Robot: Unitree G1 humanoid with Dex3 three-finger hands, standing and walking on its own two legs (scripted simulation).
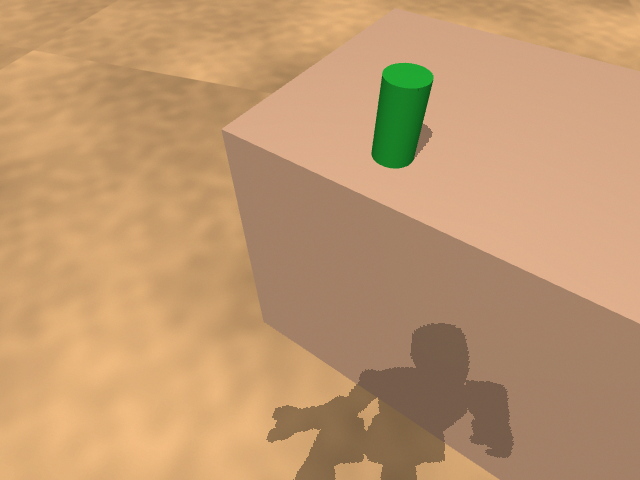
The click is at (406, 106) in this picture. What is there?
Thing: squat round
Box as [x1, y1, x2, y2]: [371, 63, 433, 168]
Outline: 411,63 392,64 387,66 382,73 371,153 372,157 378,163 387,167 402,167 409,164 412,161 433,78 429,70 422,66
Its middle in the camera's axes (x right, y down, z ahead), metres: +0.14 -0.20 +0.66
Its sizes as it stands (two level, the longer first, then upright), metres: 0.078 0.078 0.152
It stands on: a support 0.80 m high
